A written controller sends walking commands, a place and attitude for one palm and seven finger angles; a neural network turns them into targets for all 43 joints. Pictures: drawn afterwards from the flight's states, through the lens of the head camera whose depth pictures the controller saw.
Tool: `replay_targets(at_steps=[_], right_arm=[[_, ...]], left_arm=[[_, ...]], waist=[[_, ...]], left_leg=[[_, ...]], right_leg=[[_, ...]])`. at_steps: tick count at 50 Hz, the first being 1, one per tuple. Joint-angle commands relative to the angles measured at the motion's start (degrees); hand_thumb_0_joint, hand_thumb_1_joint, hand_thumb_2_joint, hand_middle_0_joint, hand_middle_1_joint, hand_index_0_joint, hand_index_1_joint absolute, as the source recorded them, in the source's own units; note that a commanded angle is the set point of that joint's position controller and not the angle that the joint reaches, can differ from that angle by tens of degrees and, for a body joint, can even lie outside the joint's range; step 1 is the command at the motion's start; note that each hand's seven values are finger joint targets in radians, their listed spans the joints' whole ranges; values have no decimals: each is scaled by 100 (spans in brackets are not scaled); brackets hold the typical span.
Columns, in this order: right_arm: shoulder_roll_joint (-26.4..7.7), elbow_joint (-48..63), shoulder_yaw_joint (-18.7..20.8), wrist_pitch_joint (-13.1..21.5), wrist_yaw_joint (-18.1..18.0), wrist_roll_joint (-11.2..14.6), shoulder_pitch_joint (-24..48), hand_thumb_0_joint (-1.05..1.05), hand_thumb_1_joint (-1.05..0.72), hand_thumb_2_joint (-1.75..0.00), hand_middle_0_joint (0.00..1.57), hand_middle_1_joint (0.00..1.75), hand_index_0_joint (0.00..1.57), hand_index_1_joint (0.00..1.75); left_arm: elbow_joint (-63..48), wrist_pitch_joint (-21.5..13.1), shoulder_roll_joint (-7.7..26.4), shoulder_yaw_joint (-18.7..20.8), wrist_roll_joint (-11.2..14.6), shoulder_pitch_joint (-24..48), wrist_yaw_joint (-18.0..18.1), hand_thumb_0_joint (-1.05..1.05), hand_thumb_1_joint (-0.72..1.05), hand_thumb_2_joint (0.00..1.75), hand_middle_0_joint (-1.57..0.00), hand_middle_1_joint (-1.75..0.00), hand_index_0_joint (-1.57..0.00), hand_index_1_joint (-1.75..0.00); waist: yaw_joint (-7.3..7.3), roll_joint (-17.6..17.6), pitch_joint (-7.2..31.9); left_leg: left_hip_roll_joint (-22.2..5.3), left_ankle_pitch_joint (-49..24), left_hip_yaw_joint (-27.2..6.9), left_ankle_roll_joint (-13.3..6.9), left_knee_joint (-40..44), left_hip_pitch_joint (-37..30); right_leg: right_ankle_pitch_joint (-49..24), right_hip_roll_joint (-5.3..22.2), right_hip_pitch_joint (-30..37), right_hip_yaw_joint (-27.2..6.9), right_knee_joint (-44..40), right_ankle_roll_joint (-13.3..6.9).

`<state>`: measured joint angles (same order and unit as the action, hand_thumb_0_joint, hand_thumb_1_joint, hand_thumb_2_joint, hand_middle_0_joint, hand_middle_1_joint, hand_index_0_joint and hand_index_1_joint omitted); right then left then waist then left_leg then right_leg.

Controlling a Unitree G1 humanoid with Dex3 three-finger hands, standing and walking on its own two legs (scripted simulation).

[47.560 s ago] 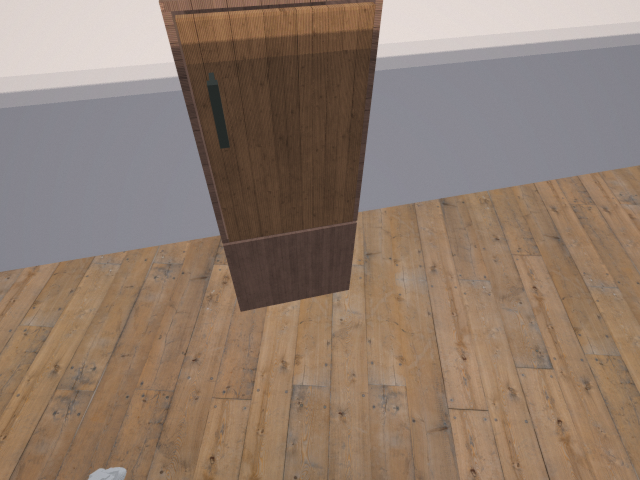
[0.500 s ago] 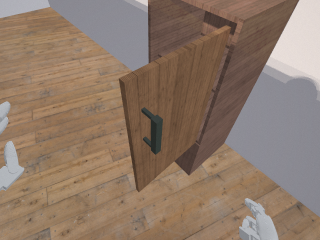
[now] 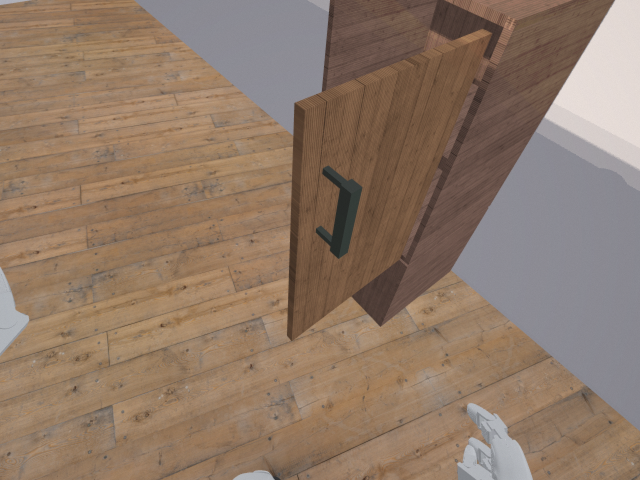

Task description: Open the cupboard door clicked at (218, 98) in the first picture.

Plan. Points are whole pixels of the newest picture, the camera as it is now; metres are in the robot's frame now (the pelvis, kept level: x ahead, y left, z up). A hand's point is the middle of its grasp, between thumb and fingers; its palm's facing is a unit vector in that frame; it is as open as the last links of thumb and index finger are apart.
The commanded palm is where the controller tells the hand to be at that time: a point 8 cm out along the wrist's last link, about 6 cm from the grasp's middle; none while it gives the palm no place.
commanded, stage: step back with the hand held close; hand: left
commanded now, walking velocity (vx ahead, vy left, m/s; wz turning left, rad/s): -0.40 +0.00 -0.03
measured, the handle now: (335, 213) +0.46 +0.02 +0.06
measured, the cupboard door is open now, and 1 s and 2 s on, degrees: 92 92 92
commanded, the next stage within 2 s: stop stepping back and stand still in 0.10 s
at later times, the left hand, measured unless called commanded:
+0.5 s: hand (1, 473) +0.10 +0.24 +0.16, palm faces +0.40 -0.82 -0.42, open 7.4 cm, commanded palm +0.04 +0.27 +0.18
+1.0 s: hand out of the picture +0.08 +0.25 +0.17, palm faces +0.37 -0.82 -0.44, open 7.4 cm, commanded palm +0.02 +0.29 +0.18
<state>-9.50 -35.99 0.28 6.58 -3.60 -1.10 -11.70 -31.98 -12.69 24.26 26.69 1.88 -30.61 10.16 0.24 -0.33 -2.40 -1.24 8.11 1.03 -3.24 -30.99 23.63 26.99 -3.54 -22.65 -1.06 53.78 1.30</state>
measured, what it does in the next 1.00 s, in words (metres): walks backwards: right foot, then left foot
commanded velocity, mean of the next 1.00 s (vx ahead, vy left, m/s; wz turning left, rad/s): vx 0.06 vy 0.00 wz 0.00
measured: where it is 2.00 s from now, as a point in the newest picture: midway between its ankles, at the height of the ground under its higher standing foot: outside the picture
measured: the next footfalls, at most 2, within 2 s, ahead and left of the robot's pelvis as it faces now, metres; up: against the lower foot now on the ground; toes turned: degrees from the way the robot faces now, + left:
right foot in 0.22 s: -0.14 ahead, -0.13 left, +0.00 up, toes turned -4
left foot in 0.40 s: -0.05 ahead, +0.09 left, +0.00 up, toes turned -2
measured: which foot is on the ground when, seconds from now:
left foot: down 0.00-0.22, up 0.24-0.38, down 0.40-1.00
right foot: up 0.00-0.20, down 0.22-0.82, up 0.84-1.00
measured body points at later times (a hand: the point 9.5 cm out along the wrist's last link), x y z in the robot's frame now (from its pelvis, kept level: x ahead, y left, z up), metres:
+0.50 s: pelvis -0.11 -0.02 +0.00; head -0.12 -0.01 +0.45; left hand +0.08 +0.28 +0.18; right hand +0.01 -0.29 -0.08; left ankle -0.06 +0.07 -0.73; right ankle -0.18 -0.12 -0.73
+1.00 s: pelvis -0.14 +0.00 +0.01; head -0.13 +0.02 +0.46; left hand +0.06 +0.29 +0.19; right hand -0.01 -0.22 -0.08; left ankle -0.09 +0.09 -0.73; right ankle -0.16 -0.10 -0.70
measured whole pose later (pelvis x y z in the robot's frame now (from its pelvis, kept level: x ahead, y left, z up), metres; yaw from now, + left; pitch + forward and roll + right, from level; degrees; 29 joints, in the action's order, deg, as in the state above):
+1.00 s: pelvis -0.14 +0.00 +0.01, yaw -4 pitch -1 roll -1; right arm -7.4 -38.3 -2.5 9.2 -3.5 -1.4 -14.2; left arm -28.5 -10.8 23.0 23.4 1.1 -30.7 9.5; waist -1.4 -1.8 -0.9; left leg 1.3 9.2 1.9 -2.8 -24.9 15.2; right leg 23.4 -1.2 -18.3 1.4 44.5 0.3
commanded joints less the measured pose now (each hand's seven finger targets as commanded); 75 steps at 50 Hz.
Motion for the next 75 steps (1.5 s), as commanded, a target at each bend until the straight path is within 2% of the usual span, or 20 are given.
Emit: replay_targets(at_steps=[1, 8, 12, 15, 21, 23, 30, 32, 35, 38, 39, 41, 43, 45, 47, 53, 55, 59, 65, 75], right_arm=[[-939, 690, 345, 407, 54, 37, 371, 0, -90, -90, 20, 30, 20, 30], [-865, 869, 242, 166, 74, 23, 664, 0, -90, -90, 20, 30, 20, 30], [-815, 883, 249, 17, 39, 166, 699, 0, -90, -90, 20, 30, 20, 30], [-687, 995, 72, -27, -46, 226, 643, 0, -90, -90, 20, 30, 20, 30], [-1071, 903, 240, 145, -193, 248, 381, 0, -90, -90, 20, 30, 20, 30], [-1004, 902, 144, 158, -164, 173, 439, 0, -90, -90, 20, 30, 20, 30], [-976, 977, 211, 228, -162, 30, 533, 0, -90, -90, 20, 30, 20, 30], [-947, 959, 250, 207, -185, 7, 414, 0, -90, -90, 20, 30, 20, 30], [-939, 751, 299, 181, -165, 55, 230, 0, -90, -90, 20, 30, 20, 30], [-933, 621, 225, 267, -175, 57, 216, 0, -90, -90, 20, 30, 20, 30], [-983, 632, 216, 267, -215, 69, 233, 0, -90, -90, 20, 30, 20, 30], [-1066, 772, 199, 378, -221, 109, 312, 0, -90, -90, 20, 30, 20, 30], [-806, 723, 136, 526, -182, 2, 391, 0, -90, -90, 20, 30, 20, 30], [-770, 633, 146, 607, -87, 1, 400, 0, -90, -90, 20, 30, 20, 30], [-766, 624, 130, 644, -30, 11, 382, 0, -90, -90, 20, 30, 20, 30], [-837, 710, 105, 463, -111, 22, 301, 0, -90, -90, 20, 30, 20, 30], [-828, 756, 117, 371, -122, 46, 339, 0, -90, -90, 20, 30, 20, 30], [-830, 732, 213, 334, -50, 156, 266, 0, -90, -90, 20, 30, 20, 30], [-874, 894, 189, 226, -117, 165, 470, 0, -90, -90, 20, 30, 20, 30], [-912, 1005, 235, 110, -108, 185, 426, 0, -90, -90, 20, 30, 20, 30]], left_arm=[[-1279, -221, 721, 226, 92, 101, 10, 0, 90, 90, -20, -30, -20, -30], [-1389, -172, 1130, 603, 336, -235, -141, 0, 90, 90, -20, -30, -20, -30], [-1497, -317, 1496, 798, 342, -7, -120, 0, 90, 90, -20, -30, -20, -30], [-841, 13, 1165, 702, 168, -364, -87, 0, 90, 90, -20, -30, -20, -30], [-413, -19, 960, 304, 79, 356, 1, 0, 90, 90, -20, -30, -20, -30], [-618, -109, 986, 274, 43, 209, -34, 0, 90, 90, -20, -30, -20, -30], [-861, -231, 1019, 453, 5, -78, -10, 0, 90, 90, -20, -30, -20, -30], [-817, -236, 1166, 631, 23, -102, 7, 0, 90, 90, -20, -30, -20, -30], [-585, -268, 1007, 445, 42, 291, 31, 0, 90, 90, -20, -30, -20, -30], [-237, -225, 757, 73, -32, 946, 15, 0, 90, 90, -20, -30, -20, -30], [-186, -205, 723, 39, -44, 958, 3, 0, 90, 90, -20, -30, -20, -30], [-600, -290, 831, 135, -45, 1172, 22, 0, 90, 90, -20, -30, -20, -30], [-906, -335, 1119, 388, -105, 1127, 30, 0, 90, 90, -20, -30, -20, -30], [-1007, -297, 980, 328, -102, 544, 19, 0, 90, 90, -20, -30, -20, -30], [-1172, -241, 968, 392, -93, 52, 15, 0, 90, 90, -20, -30, -20, -30], [-514, -108, 888, 392, -22, -210, -6, 0, 90, 90, -20, -30, -20, -30], [-330, -115, 980, 440, 2, -103, -59, 0, 90, 90, -20, -30, -20, -30], [-338, -85, 889, 351, 105, -24, -106, 0, 90, 90, -20, -30, -20, -30], [-595, -102, 980, 402, 58, -45, -65, 0, 90, 90, -20, -30, -20, -30], [-405, -130, 932, 378, 119, -252, -89, 0, 90, 90, -20, -30, -20, -30]], waist=[[-68, 1266, 1185], [95, 1293, 1397], [150, -858, 1282], [-34, -691, 995], [-32, -141, 750], [-72, 544, 865], [-65, 915, 174], [-86, 519, 272], [-91, -824, 191], [-240, -306, -149], [-246, 280, -232], [-172, 1717, -1], [-141, 1188, 85], [-52, 658, 332], [16, 990, 589], [-41, 897, 556], [-96, 385, 607], [-102, -617, 1029], [-19, 351, 914], [-30, 249, 844]], left_leg=[[-1455, -863, -1374, -448, 1609, -1400], [-921, -81, -625, 116, 1826, -1192], [314, 1307, 2, 538, -1937, -977], [22, 1079, -118, 353, -1628, 364], [-378, -1315, -325, -6, 385, -1537], [-438, -1596, -696, -41, 506, -1454], [-264, 2670, -872, 150, 1329, -17], [-143, 2239, -690, 188, 662, -46], [81, 1025, -106, 298, -1667, 101], [-210, 1330, -237, 166, -435, -946], [-175, 1535, -404, 95, 294, -1169], [-1435, 2743, -2848, -461, 1946, -1227], [-1671, 3443, -3468, -528, 2591, -784], [-1450, 2224, -2502, -541, 2267, -996], [-1116, 1411, -1653, -319, 2166, -1078], [-819, 518, -721, 35, 1683, -677], [-483, 345, -458, 217, 1054, -606], [-128, 15, -208, 290, -25, -1023], [-280, -1472, -227, 201, 450, -1434], [-260, -1209, -245, 230, 415, -1319]], right_leg=[[318, 61, 175, 87, -511, 18], [-758, -29, 1591, 472, -3447, -218], [-2186, 2083, 2, -1325, -4185, -882], [-5009, 1746, 1558, -597, -2958, -787], [-3405, 840, 1053, -330, -2878, 99], [-2662, 662, 1083, -69, -2772, -21], [759, 437, 1046, -86, -3272, -469], [1038, 704, 946, -553, -3514, -672], [1042, 1939, 623, -2017, -4214, -1300], [1032, 1591, -326, -1063, -3569, -895], [814, 1008, -403, -541, -2926, -653], [254, 78, -467, 282, -933, -122], [208, 268, -382, -173, 264, -173], [-169, 453, -162, -111, -112, -150], [-461, 386, 316, 169, -832, -105], [-993, 178, 1704, 576, -3024, -81], [-1721, 524, 1880, -35, -3593, -250], [-3186, 1289, 1541, -944, -3528, -549], [-3783, 871, 1524, -307, -3062, -192], [-3510, 858, 1550, -359, -3364, -156]])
